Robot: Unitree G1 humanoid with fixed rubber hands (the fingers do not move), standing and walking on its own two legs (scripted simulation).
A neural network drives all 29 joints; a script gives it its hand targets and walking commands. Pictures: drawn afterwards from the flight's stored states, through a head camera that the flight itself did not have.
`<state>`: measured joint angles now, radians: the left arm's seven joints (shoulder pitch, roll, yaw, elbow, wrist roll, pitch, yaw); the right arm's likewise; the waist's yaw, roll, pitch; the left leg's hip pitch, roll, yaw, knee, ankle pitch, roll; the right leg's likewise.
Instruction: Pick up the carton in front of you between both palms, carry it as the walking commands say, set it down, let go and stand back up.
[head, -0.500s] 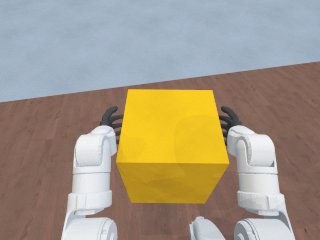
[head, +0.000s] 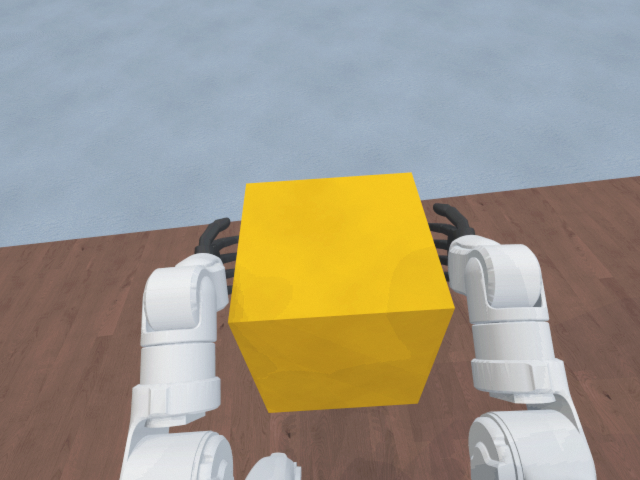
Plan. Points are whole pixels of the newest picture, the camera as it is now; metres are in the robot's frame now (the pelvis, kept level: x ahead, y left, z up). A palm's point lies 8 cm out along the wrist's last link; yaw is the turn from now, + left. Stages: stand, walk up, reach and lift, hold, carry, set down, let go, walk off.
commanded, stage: carry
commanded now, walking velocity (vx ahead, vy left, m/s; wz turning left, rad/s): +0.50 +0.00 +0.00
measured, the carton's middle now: (336, 299) +0.35 +0.01 +0.02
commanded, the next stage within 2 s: none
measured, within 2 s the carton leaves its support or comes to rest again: neither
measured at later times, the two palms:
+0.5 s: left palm (251, 160) +0.63 +0.16 +0.03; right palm (421, 162) +0.61 -0.13 +0.03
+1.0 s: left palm (254, 118) +0.70 +0.16 +0.06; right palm (419, 107) +0.71 -0.14 +0.07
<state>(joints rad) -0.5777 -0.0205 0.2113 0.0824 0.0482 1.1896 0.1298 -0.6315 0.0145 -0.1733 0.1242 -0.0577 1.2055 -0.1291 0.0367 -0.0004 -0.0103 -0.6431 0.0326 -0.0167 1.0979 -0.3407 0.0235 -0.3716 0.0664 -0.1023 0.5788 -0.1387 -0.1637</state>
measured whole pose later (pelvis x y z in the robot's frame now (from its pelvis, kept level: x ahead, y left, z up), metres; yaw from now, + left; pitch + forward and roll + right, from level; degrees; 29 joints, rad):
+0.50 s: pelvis +0.27 +0.04 -0.05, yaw -2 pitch +3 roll -1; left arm -0.62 -0.01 0.17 0.16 0.05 1.17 0.13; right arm -0.58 0.02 -0.20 0.11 -0.06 1.18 -0.12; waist -0.01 0.00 0.03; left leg -0.42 -0.07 0.12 0.55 -0.04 0.13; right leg -0.50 0.00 0.01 1.03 -0.49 -0.01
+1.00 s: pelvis +0.36 +0.01 -0.05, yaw +0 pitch +4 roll -1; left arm -0.57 -0.02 0.19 0.10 0.06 1.17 0.13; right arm -0.62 0.02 -0.19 0.13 -0.06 1.19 -0.13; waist 0.00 0.01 -0.08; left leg -0.31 -0.07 0.06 0.60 -0.20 0.08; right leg -0.39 0.02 -0.06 0.62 -0.10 -0.08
